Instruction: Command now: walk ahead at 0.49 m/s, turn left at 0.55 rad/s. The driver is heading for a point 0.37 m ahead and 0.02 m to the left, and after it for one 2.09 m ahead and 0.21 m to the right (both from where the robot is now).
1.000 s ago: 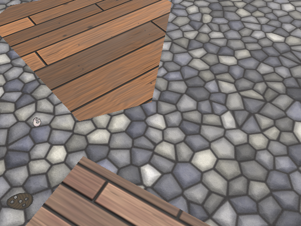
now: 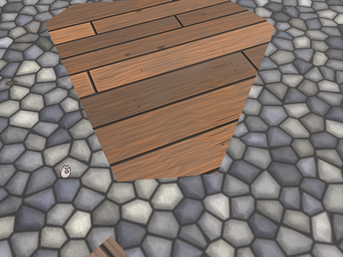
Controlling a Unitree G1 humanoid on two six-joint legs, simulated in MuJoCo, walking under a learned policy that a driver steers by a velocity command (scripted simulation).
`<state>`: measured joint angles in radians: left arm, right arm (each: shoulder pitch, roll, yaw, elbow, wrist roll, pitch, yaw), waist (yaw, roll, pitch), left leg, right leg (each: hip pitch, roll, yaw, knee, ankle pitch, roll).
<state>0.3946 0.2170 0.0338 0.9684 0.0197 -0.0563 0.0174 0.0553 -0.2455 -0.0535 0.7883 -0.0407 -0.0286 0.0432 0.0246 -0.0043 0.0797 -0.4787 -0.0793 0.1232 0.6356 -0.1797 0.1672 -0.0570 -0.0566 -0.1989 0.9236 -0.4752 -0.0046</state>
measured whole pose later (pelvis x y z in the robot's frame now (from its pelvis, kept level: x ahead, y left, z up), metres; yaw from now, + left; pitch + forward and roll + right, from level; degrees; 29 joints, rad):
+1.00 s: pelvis +0.57 +0.01 +0.02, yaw -7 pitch +2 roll -1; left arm 0.46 0.27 0.07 0.89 0.01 -0.04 0.00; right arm -0.01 -0.25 0.01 0.71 -0.03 -0.06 0.02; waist 0.11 0.02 0.04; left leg -0.54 0.01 -0.04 0.56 -0.09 -0.02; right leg 0.00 0.14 0.21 0.34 -0.35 -0.09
